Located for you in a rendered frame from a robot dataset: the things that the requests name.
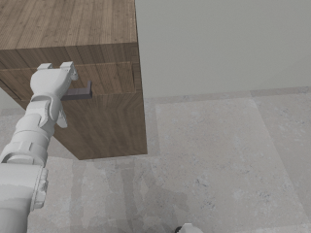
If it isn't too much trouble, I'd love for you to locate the robot left forearm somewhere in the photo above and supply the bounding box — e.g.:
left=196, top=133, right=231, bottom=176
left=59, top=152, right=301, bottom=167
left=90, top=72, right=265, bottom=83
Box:
left=0, top=92, right=61, bottom=168

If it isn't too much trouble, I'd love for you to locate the robot left upper arm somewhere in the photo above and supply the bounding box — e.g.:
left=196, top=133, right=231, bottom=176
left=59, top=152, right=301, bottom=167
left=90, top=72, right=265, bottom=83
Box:
left=0, top=163, right=49, bottom=233

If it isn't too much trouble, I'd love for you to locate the robot right shin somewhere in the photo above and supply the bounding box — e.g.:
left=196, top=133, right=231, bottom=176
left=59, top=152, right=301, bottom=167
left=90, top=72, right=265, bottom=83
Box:
left=180, top=223, right=193, bottom=230

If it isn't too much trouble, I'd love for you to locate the drawer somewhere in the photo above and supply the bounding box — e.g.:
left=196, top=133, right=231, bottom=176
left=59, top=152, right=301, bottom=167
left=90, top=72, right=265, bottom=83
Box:
left=0, top=61, right=135, bottom=100

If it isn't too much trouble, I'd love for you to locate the robot left hand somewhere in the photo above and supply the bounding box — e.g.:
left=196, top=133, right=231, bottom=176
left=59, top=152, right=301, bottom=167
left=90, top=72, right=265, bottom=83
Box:
left=30, top=61, right=79, bottom=128

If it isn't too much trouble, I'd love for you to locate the handle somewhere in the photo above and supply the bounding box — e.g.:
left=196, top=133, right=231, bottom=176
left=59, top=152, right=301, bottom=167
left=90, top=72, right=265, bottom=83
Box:
left=60, top=81, right=92, bottom=101

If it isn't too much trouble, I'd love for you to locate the cabinet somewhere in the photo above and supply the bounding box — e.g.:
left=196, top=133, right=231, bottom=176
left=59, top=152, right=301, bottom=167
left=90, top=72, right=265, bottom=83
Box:
left=0, top=0, right=148, bottom=160

